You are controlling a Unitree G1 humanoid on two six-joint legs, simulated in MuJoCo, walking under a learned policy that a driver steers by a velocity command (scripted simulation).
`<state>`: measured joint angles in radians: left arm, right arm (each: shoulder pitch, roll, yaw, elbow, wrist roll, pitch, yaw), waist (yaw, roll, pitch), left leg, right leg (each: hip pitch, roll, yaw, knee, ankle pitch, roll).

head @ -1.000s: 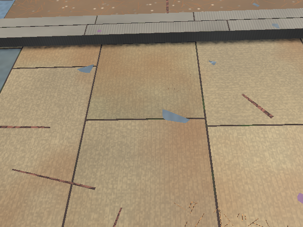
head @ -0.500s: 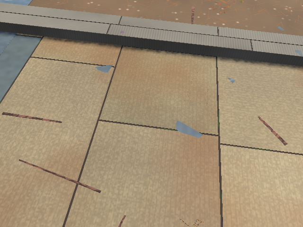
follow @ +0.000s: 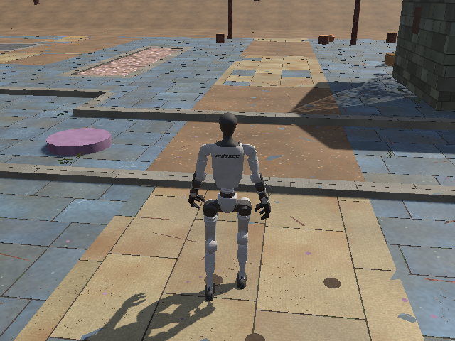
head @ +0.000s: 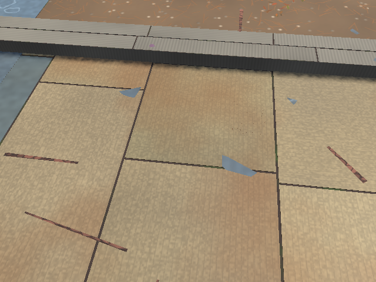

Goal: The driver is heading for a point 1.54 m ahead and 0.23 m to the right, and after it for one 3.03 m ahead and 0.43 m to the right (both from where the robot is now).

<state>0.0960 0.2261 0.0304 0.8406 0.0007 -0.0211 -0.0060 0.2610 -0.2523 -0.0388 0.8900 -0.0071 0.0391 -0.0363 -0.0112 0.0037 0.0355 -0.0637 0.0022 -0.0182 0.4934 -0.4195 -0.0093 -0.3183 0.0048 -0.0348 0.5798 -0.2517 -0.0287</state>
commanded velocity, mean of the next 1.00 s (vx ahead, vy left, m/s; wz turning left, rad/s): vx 0.22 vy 0.00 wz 0.00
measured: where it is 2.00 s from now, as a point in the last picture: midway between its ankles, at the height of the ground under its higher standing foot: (188, 250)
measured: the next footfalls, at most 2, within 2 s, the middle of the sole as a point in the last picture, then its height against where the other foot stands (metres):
left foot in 1.10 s outside the picture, level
right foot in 1.60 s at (220, 231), level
